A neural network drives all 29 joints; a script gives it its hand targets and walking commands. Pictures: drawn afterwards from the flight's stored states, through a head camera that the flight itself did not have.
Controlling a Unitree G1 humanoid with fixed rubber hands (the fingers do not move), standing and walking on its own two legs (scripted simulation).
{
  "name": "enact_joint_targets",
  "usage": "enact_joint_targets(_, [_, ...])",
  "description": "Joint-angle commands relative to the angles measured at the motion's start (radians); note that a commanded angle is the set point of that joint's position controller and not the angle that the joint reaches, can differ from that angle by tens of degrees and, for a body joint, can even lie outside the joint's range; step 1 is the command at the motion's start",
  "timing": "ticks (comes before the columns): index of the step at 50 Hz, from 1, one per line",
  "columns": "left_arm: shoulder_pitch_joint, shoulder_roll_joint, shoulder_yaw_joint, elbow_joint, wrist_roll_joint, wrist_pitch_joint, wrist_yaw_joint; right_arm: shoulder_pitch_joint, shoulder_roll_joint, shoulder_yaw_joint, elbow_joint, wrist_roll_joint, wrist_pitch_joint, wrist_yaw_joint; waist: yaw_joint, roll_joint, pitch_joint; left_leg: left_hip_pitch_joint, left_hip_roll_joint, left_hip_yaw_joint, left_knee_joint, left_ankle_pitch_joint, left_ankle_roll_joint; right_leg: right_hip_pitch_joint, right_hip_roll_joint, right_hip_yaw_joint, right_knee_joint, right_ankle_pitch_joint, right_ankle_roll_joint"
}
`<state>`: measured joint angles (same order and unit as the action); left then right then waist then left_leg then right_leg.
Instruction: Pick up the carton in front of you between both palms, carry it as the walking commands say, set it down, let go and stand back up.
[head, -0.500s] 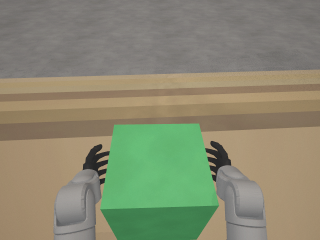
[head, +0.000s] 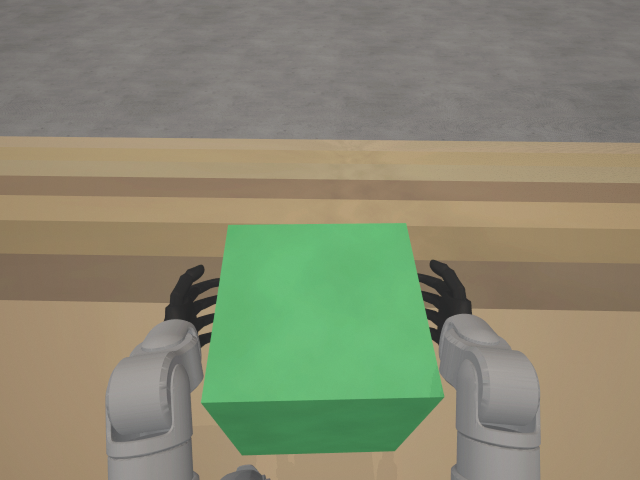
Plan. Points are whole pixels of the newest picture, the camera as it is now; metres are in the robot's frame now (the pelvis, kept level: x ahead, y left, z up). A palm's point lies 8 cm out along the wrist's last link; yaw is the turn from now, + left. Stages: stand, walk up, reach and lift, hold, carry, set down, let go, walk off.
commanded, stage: carry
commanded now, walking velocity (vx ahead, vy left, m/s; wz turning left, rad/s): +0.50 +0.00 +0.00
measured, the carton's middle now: (318, 347) +0.28 +0.01 +0.02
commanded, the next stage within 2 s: none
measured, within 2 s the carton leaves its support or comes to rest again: neither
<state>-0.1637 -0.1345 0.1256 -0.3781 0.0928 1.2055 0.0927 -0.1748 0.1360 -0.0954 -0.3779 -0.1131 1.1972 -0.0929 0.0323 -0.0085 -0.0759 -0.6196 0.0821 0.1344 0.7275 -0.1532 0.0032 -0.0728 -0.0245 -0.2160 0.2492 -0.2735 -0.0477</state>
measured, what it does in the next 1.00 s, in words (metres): walks ahead: left foot, then right foot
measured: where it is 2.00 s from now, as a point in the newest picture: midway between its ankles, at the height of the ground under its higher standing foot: (339, 240)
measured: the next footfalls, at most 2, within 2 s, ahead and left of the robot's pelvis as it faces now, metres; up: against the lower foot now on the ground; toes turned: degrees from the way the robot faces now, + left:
left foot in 0.14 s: +0.29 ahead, +0.10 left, +0.00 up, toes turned +10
right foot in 0.64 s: +0.61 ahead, -0.09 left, +0.00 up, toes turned -9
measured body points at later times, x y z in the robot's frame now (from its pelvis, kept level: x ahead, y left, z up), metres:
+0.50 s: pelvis +0.34 +0.02 +0.00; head +0.35 +0.04 +0.45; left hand +0.63 +0.16 +0.07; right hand +0.62 -0.14 +0.08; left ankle +0.25 +0.10 -0.75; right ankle +0.45 -0.13 -0.70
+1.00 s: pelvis +0.63 -0.04 -0.02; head +0.71 -0.05 +0.43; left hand +1.03 +0.11 +0.08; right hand +1.03 -0.20 +0.07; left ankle +0.73 +0.09 -0.70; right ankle +0.58 -0.08 -0.75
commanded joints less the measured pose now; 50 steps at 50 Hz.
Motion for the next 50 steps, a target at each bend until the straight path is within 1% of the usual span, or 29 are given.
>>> enact_joint_targets(1, [-0.422,-0.875,-0.732,-0.046,-0.414,0.010,-0.288,-0.358,0.916,0.698,-0.001,0.349,0.004,0.226,-0.008,-0.132,-0.150,-0.021,-0.033,0.071,-0.132,0.078,0.010,0.217,-0.209,0.112,-0.036,0.533,-0.071])
enact_joint_targets(3, [-0.413,-0.869,-0.728,-0.037,-0.403,0.010,-0.287,-0.370,0.911,0.705,-0.007,0.363,0.009,0.235,-0.008,-0.145,-0.114,0.036,-0.046,0.098,-0.190,0.112,0.027,0.214,-0.203,0.081,-0.020,0.596,-0.057])
enact_joint_targets(5, [-0.407,-0.868,-0.728,-0.033,-0.394,0.008,-0.285,-0.372,0.910,0.709,-0.005,0.376,0.011,0.245,-0.017,-0.163,-0.135,0.181,-0.081,0.134,-0.223,0.111,0.044,0.195,-0.199,0.034,0.088,0.770,-0.032])
enact_joint_targets(6, [-0.410,-0.866,-0.729,-0.037,-0.392,0.007,-0.284,-0.358,0.912,0.707,0.007,0.379,0.009,0.250,-0.031,-0.151,-0.180,0.329,-0.122,0.176,-0.267,0.104,0.047,0.159,-0.175,-0.012,0.220,0.814,-0.011])
enact_joint_targets(7, [-0.416,-0.866,-0.733,-0.043,-0.388,0.006,-0.284,-0.354,0.909,0.705,0.013,0.382,0.006,0.255,-0.047,-0.109,-0.242,0.530,-0.121,0.172,-0.277,0.062,0.051,0.058,-0.143,-0.039,0.385,0.730,0.013])
enact_joint_targets(8, [-0.428,-0.859,-0.735,-0.042,-0.385,0.005,-0.285,-0.341,0.912,0.701,0.020,0.380,0.007,0.259,-0.068,0.002,-0.301,0.700,0.058,-0.073,-0.305,-0.084,0.064,-0.104,-0.122,-0.023,0.616,0.423,0.035])
enact_joint_targets(9, [-0.444,-0.875,-0.753,-0.060,-0.395,0.009,-0.283,-0.353,0.903,0.691,0.037,0.373,-0.007,0.265,-0.060,0.268,-0.367,0.909,0.323,-0.577,-0.417,-0.186,0.234,-0.436,0.018,0.035,0.911,0.047,0.073])
enact_joint_targets(10, [-0.458,-0.879,-0.757,-0.054,-0.394,0.001,-0.283,-0.357,0.934,0.706,0.036,0.396,-0.011,0.269,-0.055,0.259,-0.341,0.904,0.348,-0.664,-0.496,-0.031,0.262,-0.563,0.032,0.161,1.060,-0.192,0.054])
enact_joint_targets(11, [-0.461,-0.909,-0.760,-0.046,-0.395,-0.012,-0.282,-0.380,0.951,0.713,0.013,0.414,-0.019,0.272,-0.058,0.200,-0.329,0.873,0.322,-0.534,-0.463,0.107,0.240,-0.598,-0.025,0.210,1.109,-0.170,0.028])
enact_joint_targets(12, [-0.466,-0.933,-0.761,-0.049,-0.397,-0.025,-0.279,-0.403,0.975,0.725,-0.003,0.426,-0.029,0.273,-0.061,0.095,-0.329,0.822,0.296,-0.437,-0.437,0.209,0.211,-0.594,-0.061,0.222,1.087,-0.125,0.015])
enact_joint_targets(13, [-0.461,-0.954,-0.761,-0.044,-0.396,-0.037,-0.276,-0.418,0.988,0.734,-0.020,0.432,-0.036,0.274,-0.055,0.030,-0.312,0.761,0.277,-0.357,-0.441,0.249,0.178,-0.582,-0.089,0.222,1.021,-0.079,0.013])
enact_joint_targets(15, [-0.433,-0.974,-0.769,-0.034,-0.388,-0.057,-0.265,-0.427,0.992,0.753,-0.037,0.447,-0.049,0.276,-0.047,0.074,-0.322,0.708,0.239,-0.248,-0.468,0.222,0.135,-0.535,-0.092,0.193,0.910,-0.011,0.019])
enact_joint_targets(20, [-0.421,-0.933,-0.785,-0.018,-0.358,-0.084,-0.236,-0.411,0.911,0.756,-0.020,0.452,-0.063,0.290,-0.055,0.143,-0.250,0.709,0.183,-0.101,-0.494,0.263,0.137,-0.598,-0.067,0.107,0.671,0.070,0.041])
enact_joint_targets(24, [-0.556,-0.831,-0.784,-0.019,-0.374,-0.070,-0.220,-0.513,0.801,0.733,0.009,0.445,-0.060,0.274,-0.064,0.156,-0.164,0.686,0.145,-0.033,-0.478,0.308,0.143,-0.588,-0.042,0.054,0.472,0.172,0.032])
enact_joint_targets(28, [-0.761,-0.719,-0.737,0.075,-0.404,-0.039,-0.204,-0.694,0.682,0.676,0.114,0.433,-0.040,0.230,-0.074,0.176,-0.120,0.662,0.150,-0.006,-0.407,0.335,0.136,-0.519,-0.013,0.036,0.388,0.213,-0.020])
enact_joint_targets(30, [-0.840,-0.688,-0.689,0.151,-0.417,-0.028,-0.194,-0.801,0.659,0.643,0.179,0.435,-0.025,0.210,-0.043,0.171,-0.165,0.639,0.147,0.027,-0.262,0.479,0.109,-0.368,0.029,0.012,0.366,0.159,-0.047])
enact_joint_targets(31, [-0.862,-0.678,-0.657,0.196,-0.414,-0.023,-0.189,-0.858,0.661,0.629,0.212,0.438,-0.018,0.201,0.006,0.125,-0.230,0.593,0.105,0.079,-0.097,0.520,0.080,-0.183,0.080,-0.033,0.312,0.149,-0.049])
enact_joint_targets(32, [-0.899,-0.669,-0.620,0.236,-0.410,-0.018,-0.186,-0.915,0.663,0.612,0.244,0.437,-0.011,0.194,0.044,0.024,-0.309,0.490,0.055,0.093,0.133,0.386,0.052,0.011,0.042,0.032,0.299,0.095,-0.040])
enact_joint_targets(33, [-0.930,-0.662,-0.581,0.285,-0.409,-0.010,-0.184,-0.963,0.675,0.595,0.284,0.443,-0.002,0.190,0.042,-0.161,-0.350,0.325,-0.021,0.066,0.388,0.095,0.025,0.110,-0.195,0.415,0.217,0.001,-0.080])
enact_joint_targets(34, [-1.011,-0.635,-0.559,0.313,-0.418,-0.017,-0.189,-1.015,0.710,0.580,0.305,0.456,0.003,0.184,0.037,-0.394,-0.400,0.017,-0.200,-0.051,0.626,-0.373,0.010,0.289,-0.344,0.850,0.059,0.015,-0.231])
enact_joint_targets(35, [-1.075,-0.693,-0.558,0.343,-0.454,-0.015,-0.194,-1.086,0.729,0.557,0.335,0.453,0.001,0.175,0.035,-0.281,-0.394,-0.047,-0.126,-0.166,0.743,-0.365,0.049,0.287,-0.349,0.781,0.088,0.066,-0.235])
enact_joint_targets(36, [-1.141,-0.742,-0.561,0.343,-0.484,-0.022,-0.198,-1.132,0.769,0.540,0.355,0.459,-0.002,0.171,0.039,-0.196,-0.384,-0.076,-0.093,-0.169,0.762,-0.327,0.073,0.233,-0.307,0.671,0.139,0.209,-0.221])
enact_joint_targets(37, [-1.205,-0.801,-0.565,0.343,-0.508,-0.029,-0.203,-1.171,0.812,0.530,0.380,0.466,-0.007,0.167,0.031,-0.072,-0.388,-0.072,-0.060,-0.165,0.715,-0.287,0.084,0.192,-0.282,0.572,0.179,0.301,-0.185])
enact_joint_targets(38, [-1.273,-0.853,-0.569,0.332,-0.531,-0.035,-0.208,-1.196,0.851,0.519,0.401,0.469,-0.014,0.163,0.021,-0.050,-0.392,-0.069,-0.041,-0.169,0.651,-0.250,0.084,0.155,-0.262,0.509,0.194,0.348,-0.162])
enact_joint_targets(39, [-1.321,-0.896,-0.566,0.336,-0.547,-0.039,-0.211,-1.219,0.885,0.507,0.416,0.466,-0.020,0.158,0.015,-0.065,-0.411,-0.050,-0.035,-0.162,0.610,-0.225,0.078,0.142,-0.251,0.462,0.194,0.359,-0.146])
enact_joint_targets(42, [-1.373,-0.967,-0.540,0.366,-0.551,-0.046,-0.216,-1.243,0.948,0.480,0.453,0.450,-0.031,0.147,0.017,-0.084,-0.432,-0.103,-0.041,-0.134,0.518,-0.213,0.061,0.179,-0.236,0.403,0.211,0.459,-0.161])
enact_joint_targets(46, [-1.352,-0.996,-0.518,0.392,-0.517,-0.047,-0.216,-1.232,0.984,0.473,0.473,0.428,-0.039,0.145,0.032,-0.086,-0.401,-0.104,-0.067,-0.076,0.211,-0.120,0.046,0.208,-0.187,0.308,0.223,0.665,-0.166])
enact_joint_targets(49, [-1.318,-1.004,-0.528,0.370,-0.501,-0.045,-0.214,-1.224,0.998,0.491,0.436,0.427,-0.040,0.148,0.033,-0.127,-0.391,-0.010,-0.105,-0.020,0.037,-0.001,0.050,0.211,-0.142,0.216,0.246,0.775,-0.139])
enact_joint_targets(50, [-1.305,-1.007,-0.535,0.358,-0.494,-0.043,-0.213,-1.219,1.000,0.501,0.414,0.427,-0.038,0.150,0.023,-0.156,-0.414,-0.004,-0.097,-0.019,0.126,0.113,0.068,0.242,-0.163,0.210,0.304,0.847,-0.132])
